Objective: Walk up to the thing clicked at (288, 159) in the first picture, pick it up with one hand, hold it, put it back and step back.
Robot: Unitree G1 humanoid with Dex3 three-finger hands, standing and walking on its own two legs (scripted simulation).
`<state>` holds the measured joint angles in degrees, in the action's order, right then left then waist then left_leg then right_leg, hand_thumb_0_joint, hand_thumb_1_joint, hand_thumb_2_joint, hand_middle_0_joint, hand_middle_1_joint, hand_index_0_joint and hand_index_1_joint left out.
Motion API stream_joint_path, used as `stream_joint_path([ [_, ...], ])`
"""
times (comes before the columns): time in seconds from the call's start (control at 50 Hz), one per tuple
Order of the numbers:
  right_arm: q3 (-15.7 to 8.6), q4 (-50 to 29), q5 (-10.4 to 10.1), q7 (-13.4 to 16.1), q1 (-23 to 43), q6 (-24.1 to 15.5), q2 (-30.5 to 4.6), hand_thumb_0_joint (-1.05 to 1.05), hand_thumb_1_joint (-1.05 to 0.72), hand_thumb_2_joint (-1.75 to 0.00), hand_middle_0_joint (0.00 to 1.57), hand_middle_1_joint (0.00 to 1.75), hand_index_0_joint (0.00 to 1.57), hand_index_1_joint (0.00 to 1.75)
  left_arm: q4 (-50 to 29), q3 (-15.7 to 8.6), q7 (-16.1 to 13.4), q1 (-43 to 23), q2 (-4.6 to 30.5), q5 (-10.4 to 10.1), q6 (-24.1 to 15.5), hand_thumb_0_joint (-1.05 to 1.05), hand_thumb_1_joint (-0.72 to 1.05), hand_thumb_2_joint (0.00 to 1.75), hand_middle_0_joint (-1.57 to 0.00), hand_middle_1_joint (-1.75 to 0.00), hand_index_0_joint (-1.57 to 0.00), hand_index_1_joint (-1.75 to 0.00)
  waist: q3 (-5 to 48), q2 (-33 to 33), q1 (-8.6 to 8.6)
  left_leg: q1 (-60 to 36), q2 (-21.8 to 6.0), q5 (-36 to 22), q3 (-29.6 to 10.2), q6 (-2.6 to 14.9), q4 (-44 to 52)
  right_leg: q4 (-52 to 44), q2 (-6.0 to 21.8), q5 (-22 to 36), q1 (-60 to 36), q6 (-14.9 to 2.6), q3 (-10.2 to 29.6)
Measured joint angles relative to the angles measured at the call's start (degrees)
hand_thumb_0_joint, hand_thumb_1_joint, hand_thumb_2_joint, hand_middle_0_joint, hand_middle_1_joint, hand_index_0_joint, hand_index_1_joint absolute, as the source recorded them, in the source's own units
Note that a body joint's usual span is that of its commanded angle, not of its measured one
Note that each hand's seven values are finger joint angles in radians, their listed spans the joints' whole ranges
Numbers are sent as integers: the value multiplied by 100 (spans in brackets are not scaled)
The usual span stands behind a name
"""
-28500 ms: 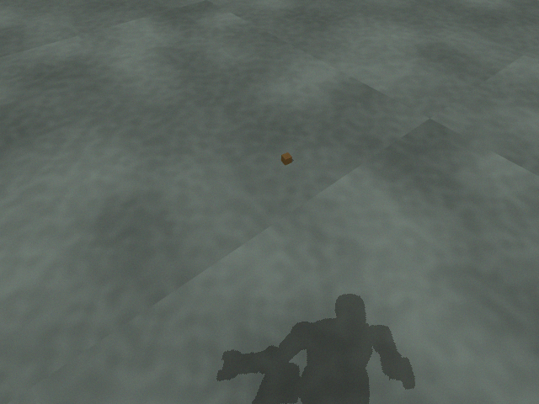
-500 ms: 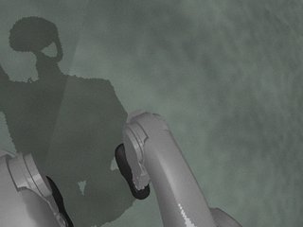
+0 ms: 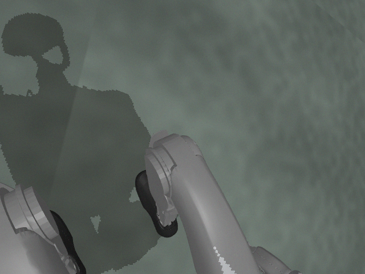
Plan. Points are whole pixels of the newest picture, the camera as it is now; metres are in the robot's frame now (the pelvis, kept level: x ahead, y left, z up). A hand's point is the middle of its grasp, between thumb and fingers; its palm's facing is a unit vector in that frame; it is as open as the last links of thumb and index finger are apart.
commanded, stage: open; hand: left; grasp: from above
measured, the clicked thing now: out of the picture +0.43 +0.37 -0.30
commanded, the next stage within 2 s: withdraw in 0.12 s
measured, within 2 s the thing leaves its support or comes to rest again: neither
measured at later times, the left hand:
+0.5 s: hand out of the picture +0.44 +0.38 -0.21, palm faces -0.09 -0.37 -0.93, open 13.5 cm
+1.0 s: hand out of the picture +0.41 +0.38 -0.10, palm faces -0.48 -0.18 -0.86, open 13.2 cm
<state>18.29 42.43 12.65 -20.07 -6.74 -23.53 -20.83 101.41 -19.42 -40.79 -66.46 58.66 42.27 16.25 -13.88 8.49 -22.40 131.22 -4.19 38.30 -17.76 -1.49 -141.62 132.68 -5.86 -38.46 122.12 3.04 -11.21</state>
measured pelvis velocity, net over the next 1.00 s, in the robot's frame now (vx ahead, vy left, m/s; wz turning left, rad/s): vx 0.00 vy -0.01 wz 0.12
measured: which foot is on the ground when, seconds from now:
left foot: down 0.00-1.00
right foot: down 0.00-1.00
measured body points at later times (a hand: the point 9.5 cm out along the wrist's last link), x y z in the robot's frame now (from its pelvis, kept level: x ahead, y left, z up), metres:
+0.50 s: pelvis +0.00 +0.00 +0.00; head +0.28 +0.13 +0.34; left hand +0.45 +0.40 -0.16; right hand +0.03 -0.24 -0.05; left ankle +0.08 +0.14 -0.29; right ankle +0.12 -0.11 -0.29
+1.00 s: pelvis +0.00 -0.01 +0.02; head +0.20 +0.09 +0.41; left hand +0.43 +0.39 -0.05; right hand +0.13 -0.26 -0.08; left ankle +0.08 +0.14 -0.29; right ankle +0.12 -0.11 -0.29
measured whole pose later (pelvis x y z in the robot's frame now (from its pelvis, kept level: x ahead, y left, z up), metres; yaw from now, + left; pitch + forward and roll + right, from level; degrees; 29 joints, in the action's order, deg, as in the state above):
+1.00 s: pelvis +0.00 -0.01 +0.02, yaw +7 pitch +29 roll -8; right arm 7.1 39.8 6.4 -8.4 -6.1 -8.3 -18.4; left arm 72.3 -1.1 -4.8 -53.5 47.4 61.9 -6.5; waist -0.1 1.1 -11.9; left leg 129.1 -3.1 35.1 -10.4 -1.1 -134.7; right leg 131.3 -2.9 -38.7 122.0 1.5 -5.9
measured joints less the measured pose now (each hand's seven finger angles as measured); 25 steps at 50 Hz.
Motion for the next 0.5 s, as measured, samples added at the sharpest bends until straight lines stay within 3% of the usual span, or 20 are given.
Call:
stream_joint_path([
  [0.32,23,-7,-17,11,-24,-32,-2,0,-90,-89,20,30,20,30,-29,56,12,16,-3,18,-33,0,-47,101,-15,-97,-14,-99,-9,55,-3,-41,5,8,-27,-1,13,-37,0,-2,-59,1,-25],
  [0.44,-97,-12,-66,36,-146,61,33,0,-90,-89,20,30,20,30,-633,19,265,109,-147,111,41,0,-44,94,-15,-96,-16,-95,111,-10,92,14,2,1,18,-5,60,-56,15,-8,7,-22,4],
  [0.5,-255,-20,-153,55,-305,191,88,0,-90,-89,20,30,20,30,-1436,264,567,336,-455,183,114,0,-42,92,-17,-94,-17,-93,356,-143,247,58,0,14,79,-22,118,-63,39,-41,78,-57,45],
])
